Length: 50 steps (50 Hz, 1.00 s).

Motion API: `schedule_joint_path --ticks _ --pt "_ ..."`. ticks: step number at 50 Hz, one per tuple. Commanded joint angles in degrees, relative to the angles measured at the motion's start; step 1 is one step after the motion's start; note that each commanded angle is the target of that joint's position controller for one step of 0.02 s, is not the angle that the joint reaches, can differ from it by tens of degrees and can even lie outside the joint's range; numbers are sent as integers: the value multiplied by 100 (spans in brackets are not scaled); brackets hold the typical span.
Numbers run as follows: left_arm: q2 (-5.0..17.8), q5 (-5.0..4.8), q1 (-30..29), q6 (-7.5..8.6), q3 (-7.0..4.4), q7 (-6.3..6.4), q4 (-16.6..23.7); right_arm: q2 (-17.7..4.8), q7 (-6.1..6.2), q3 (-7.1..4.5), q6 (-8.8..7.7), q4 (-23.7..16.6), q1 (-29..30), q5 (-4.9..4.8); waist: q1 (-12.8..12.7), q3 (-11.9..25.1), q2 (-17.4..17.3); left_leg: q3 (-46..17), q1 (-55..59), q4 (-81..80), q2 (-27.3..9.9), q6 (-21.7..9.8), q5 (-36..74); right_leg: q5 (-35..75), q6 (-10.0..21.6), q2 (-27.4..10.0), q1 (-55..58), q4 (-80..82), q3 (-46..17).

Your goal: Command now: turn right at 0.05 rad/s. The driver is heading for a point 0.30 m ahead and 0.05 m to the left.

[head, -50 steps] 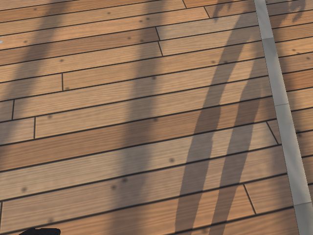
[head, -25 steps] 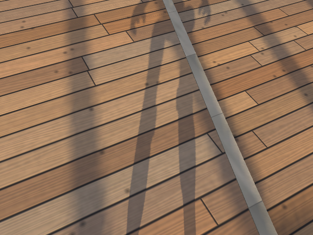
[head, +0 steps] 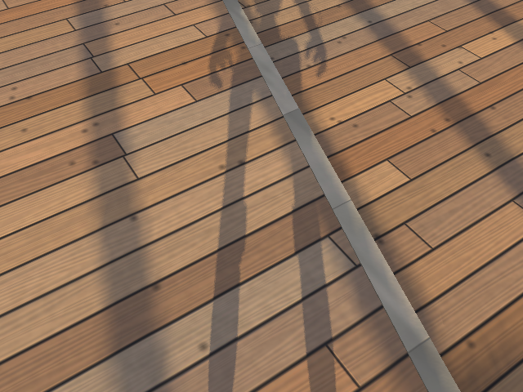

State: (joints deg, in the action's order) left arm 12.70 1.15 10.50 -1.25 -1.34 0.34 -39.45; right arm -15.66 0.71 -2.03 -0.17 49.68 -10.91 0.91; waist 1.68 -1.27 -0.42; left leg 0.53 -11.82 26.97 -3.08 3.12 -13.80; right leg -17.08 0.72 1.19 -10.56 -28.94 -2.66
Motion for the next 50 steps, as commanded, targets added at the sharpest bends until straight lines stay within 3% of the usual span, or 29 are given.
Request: schedule_joint_path --ticks 1,2,4,6,7,9,11,13,14,15,16,17,18,19,21,23,27,31,34,35,36,37,38,39,41,44,47,49,50 --pt "746 -9 -65 85 -206 33 263 -598 44 -143 -62 -155 76 -14 -56 69 278 -96 173 -246 -67 -6 686 939 238 -533 -243 750 -612" --pt "738 -12 -58 90 -206 35 225 -603 54 -146 -61 -103 66 -18 -54 76 243 -96 196 -257 -73 -1 705 968 234 -517 -234 746 -595" --pt "831 -43 89 58 -248 70 110 -556 82 -145 -51 20 4 -58 -120 154 345 208 73 42 164 -16 -137 -519 346 -474 -191 947 -670" --pt "1163 -101 352 26 -353 87 30 -538 84 -158 -106 -57 202 -123 -318 -250 804 433 -810 807 400 -119 -934 -2427 749 -936 -237 1522 -1494" --pt "1262 -136 473 51 -383 98 -17 -551 64 -162 -172 -157 358 -161 -391 -473 1012 324 -1208 1169 341 -236 -1081 -2780 984 -1285 -252 1793 -2013" --pt "1207 -174 585 169 -384 120 -105 -592 -17 -190 -333 -244 433 -257 -376 -631 1189 -64 -1722 1714 36 -526 -1409 -2456 1229 -1710 -86 1955 -2526" --pt "1114 -247 386 234 -372 110 -87 -557 -131 -182 -464 -183 262 -315 -205 -546 1028 -107 -1563 1202 -83 -768 -1494 -1861 1152 -1680 77 1818 -2226" --pt "1085 -301 -88 215 -363 86 -5 -521 -194 -217 -533 265 -590 -258 282 -195 714 289 325 10 264 -774 15 -1114 823 -1110 -755 1353 -1314" --pt "889 -233 -152 231 -312 80 20 -614 -197 -269 -523 498 -1092 -187 451 -7 450 104 1172 -51 255 -704 201 -740 624 -774 -1240 703 -866" --pt "449 -150 -285 272 -182 64 149 -1017 -155 -361 -533 590 -1723 -159 632 177 -698 -1539 1852 -889 -831 -1025 -846 -660 181 -126 -2054 -1053 -28" --pt "575 -245 -337 374 -230 120 420 -1557 -217 -456 -579 583 -2010 -117 648 131 -1778 -3875 2080 -1738 -1900 -1857 -1746 -1636 1 325 -3124 -2506 61" --pt "901 -362 -147 460 -317 122 316 -1183 -206 -332 -630 441 -1555 -93 413 -191 -1047 -3948 1843 -1803 -2019 -1996 -2230 -1538 73 -73 -3543 -3330 -384" --pt "950 -389 -16 531 -331 66 204 -892 -173 -254 -649 311 -1211 -120 263 -463 -781 -3341 1742 -1786 -1757 -1789 -2176 -888 173 -318 -3765 -3514 -407" --pt "928 -322 30 574 -345 49 91 -839 -161 -224 -638 215 -948 -98 165 -513 -591 -2762 1647 -1787 -1506 -1575 -1344 -404 204 -450 -3724 -3444 -271" --pt "903 -174 -55 573 -386 9 36 -617 -147 -118 -570 189 -828 -78 62 -386 -524 -1628 1503 -1607 -1134 -1267 1597 146 108 -595 -3301 -3106 -65" --pt "615 -146 14 510 -329 -53 -13 -593 -101 -89 -477 259 -982 -56 11 -50 -568 -831 1438 -1357 -850 -1200 3734 452 -72 -463 -2835 -2794 254" --pt "303 -178 -688 444 -187 -71 156 -755 64 -79 -309 306 -986 -48 122 -75 -523 -118 814 -1355 -501 -1059 4187 1423 -210 -260 -1920 -1104 549" --pt "524 -178 -917 461 -228 -134 165 -826 83 -108 -255 425 -1056 -106 116 -48 -615 -308 940 -1097 -785 -1140 4111 1733 -43 -166 -1494 -422 406" --pt "813 -77 -280 520 -357 -131 -109 -795 74 -133 -217 420 -770 -173 -357 263 -464 -379 1108 -211 -712 -989 4509 2027 342 23 -597 322 461" --pt "1065 -29 104 542 -437 -81 -239 -780 57 -132 -231 441 -926 -121 -495 591 -189 -265 841 423 -427 -770 4129 3470 528 -231 291 500 204" --pt "1415 65 528 513 -488 -35 -318 -530 23 -51 -286 397 -1342 45 -356 1370 507 -146 -332 1553 -18 -481 2191 5650 1072 -1224 2062 -128 -812" --pt "1003 63 720 429 -358 -28 -431 -109 -18 97 -256 563 -1819 10 -310 2202 1298 -279 -933 2974 465 -182 -1955 5965 1997 -2339 2677 87 -2052" --pt "692 -62 538 388 -253 -67 -445 -512 -47 -27 -179 581 -1505 -122 -368 1933 890 -686 -1030 3556 370 -91 -2657 4646 1959 -2163 2012 427 -2191" --pt "684 -144 -19 381 -236 -73 -412 -627 -21 -89 -99 446 -1104 -229 -254 1135 716 -579 -1399 3742 211 -54 -2499 3427 1725 -1960 1266 752 -1826" --pt "585 -102 -697 385 -185 -65 -393 -470 109 -116 87 406 -796 -161 -20 414 403 -515 -1170 3121 -56 31 -2008 1842 1289 -1562 -48 1274 -1293" --pt "698 20 -945 320 -229 -23 -505 -234 210 -67 193 469 -951 -73 151 367 785 -244 -205 1752 25 89 -1525 1012 1106 -1173 -903 1490 -785" --pt "723 -105 -945 266 -229 53 -668 -217 152 -75 175 601 -1092 -8 269 587 656 -21 699 476 120 -106 210 -138 900 -1014 -1217 1422 -526" --pt "513 -78 -636 245 -149 58 -888 -436 133 -93 178 433 -789 109 122 207 329 -376 645 -175 -175 -363 251 -1289 337 -674 -1495 1289 -314" --pt "554 -62 -522 210 -179 71 -879 -802 160 -173 169 405 -533 25 -176 -132 -324 -508 -358 -400 -236 -561 -1037 -1082 86 -328 -1021 1139 32"
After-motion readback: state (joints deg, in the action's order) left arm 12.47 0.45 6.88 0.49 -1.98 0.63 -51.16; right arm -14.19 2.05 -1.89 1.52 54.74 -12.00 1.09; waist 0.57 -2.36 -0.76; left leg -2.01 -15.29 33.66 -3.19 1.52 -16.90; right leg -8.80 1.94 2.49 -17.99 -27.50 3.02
